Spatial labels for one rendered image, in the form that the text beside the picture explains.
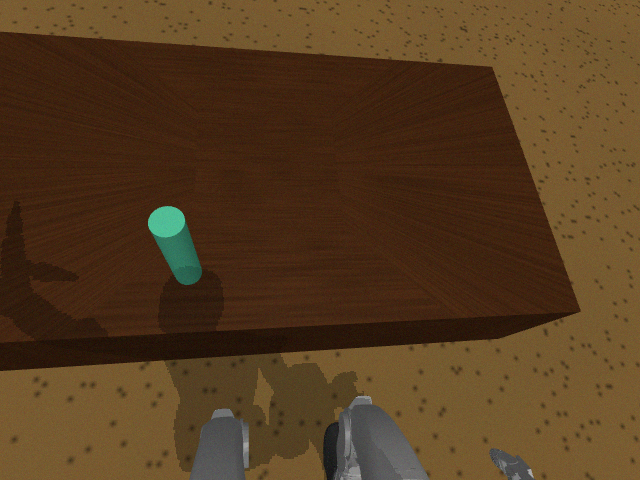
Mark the right robot hand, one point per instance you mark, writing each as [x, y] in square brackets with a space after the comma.
[513, 468]

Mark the can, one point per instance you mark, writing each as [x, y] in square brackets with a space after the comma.
[169, 228]

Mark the right robot foot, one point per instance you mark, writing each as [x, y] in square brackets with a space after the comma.
[329, 450]

